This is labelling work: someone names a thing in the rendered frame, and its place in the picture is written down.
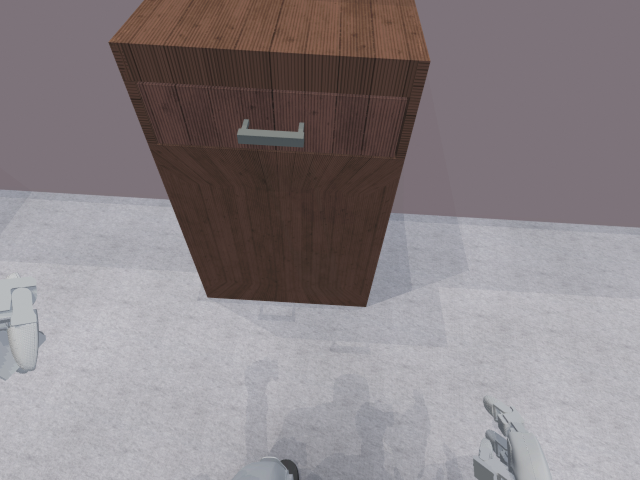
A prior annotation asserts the drawer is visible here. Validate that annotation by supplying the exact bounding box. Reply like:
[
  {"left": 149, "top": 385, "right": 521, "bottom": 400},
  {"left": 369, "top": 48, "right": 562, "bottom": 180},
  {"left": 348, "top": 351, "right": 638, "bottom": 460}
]
[{"left": 137, "top": 81, "right": 407, "bottom": 157}]

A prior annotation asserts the right robot hand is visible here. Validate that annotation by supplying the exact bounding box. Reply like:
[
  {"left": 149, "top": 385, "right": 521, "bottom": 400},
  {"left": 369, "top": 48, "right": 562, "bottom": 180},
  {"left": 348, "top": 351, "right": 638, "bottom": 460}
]
[{"left": 473, "top": 395, "right": 552, "bottom": 480}]

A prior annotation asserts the robot left shin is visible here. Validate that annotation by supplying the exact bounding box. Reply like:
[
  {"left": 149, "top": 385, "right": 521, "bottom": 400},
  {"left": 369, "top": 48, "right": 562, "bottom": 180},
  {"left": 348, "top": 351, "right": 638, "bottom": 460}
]
[{"left": 260, "top": 457, "right": 287, "bottom": 470}]

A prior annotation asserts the handle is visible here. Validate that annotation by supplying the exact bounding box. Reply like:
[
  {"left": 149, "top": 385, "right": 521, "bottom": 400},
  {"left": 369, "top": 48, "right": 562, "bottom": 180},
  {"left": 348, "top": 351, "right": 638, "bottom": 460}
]
[{"left": 237, "top": 119, "right": 304, "bottom": 147}]

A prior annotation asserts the left robot hand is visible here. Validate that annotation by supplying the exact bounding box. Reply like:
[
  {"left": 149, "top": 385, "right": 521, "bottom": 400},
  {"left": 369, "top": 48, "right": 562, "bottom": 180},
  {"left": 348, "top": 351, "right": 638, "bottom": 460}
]
[{"left": 0, "top": 272, "right": 46, "bottom": 381}]

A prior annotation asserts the cabinet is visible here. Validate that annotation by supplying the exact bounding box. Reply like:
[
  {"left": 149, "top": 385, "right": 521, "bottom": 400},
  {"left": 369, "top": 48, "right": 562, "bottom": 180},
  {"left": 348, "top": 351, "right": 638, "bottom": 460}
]
[{"left": 108, "top": 0, "right": 430, "bottom": 307}]

